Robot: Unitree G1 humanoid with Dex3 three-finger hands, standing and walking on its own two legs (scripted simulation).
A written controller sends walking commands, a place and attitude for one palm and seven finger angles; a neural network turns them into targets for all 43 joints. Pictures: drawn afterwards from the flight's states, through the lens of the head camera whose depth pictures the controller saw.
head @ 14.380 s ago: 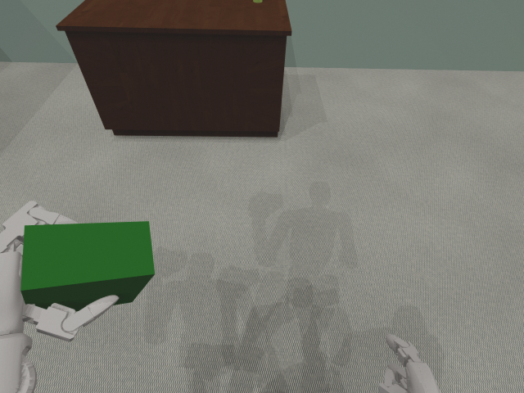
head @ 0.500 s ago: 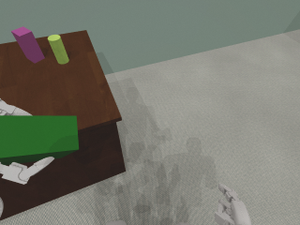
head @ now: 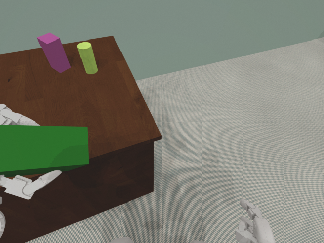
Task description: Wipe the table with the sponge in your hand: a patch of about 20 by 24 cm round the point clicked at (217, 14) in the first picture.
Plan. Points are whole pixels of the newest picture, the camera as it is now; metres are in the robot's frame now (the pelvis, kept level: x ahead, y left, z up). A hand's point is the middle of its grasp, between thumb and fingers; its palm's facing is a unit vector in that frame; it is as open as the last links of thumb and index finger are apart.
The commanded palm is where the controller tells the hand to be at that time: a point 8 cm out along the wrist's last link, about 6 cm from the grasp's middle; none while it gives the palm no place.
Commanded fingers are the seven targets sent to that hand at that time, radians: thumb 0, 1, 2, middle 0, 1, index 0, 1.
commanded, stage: shuffle to correct the standing spot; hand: left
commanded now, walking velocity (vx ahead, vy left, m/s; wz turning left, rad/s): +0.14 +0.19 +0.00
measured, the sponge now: (54, 152) +0.24 +0.21 +0.16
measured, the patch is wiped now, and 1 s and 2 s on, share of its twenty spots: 0.00 0.00 0.00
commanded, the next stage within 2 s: none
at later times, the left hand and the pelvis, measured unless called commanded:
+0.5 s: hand out of the picture +0.25 +0.34 +0.19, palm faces +0.41 -0.81 -0.43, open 10.5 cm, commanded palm +0.18 +0.38 +0.20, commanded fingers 0.00 0.10 1.30 -1.20 -1.60 -1.20 -1.60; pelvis +0.02 +0.09 +0.00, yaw +1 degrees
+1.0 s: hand out of the picture +0.25 +0.40 +0.19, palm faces +0.40 -0.81 -0.43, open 10.5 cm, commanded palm +0.19 +0.45 +0.20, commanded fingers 0.00 0.10 1.30 -1.20 -1.60 -1.20 -1.60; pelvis +0.03 +0.16 +0.01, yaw +2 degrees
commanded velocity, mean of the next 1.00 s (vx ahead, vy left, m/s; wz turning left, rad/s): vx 0.16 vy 0.11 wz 0.00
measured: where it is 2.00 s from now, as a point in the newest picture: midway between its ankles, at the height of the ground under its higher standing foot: outside the picture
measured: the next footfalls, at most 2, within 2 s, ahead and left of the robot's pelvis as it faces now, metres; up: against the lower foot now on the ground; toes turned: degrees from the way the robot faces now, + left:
right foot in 0.10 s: +0.04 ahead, -0.07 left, +0.00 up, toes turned -7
left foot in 0.38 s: +0.09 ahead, +0.26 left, +0.00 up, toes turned +1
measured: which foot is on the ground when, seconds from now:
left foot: down 0.00-0.12, up 0.14-0.36, down 0.38-1.00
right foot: up 0.00-0.08, down 0.10-0.40, up 0.42-0.58, down 0.60-1.00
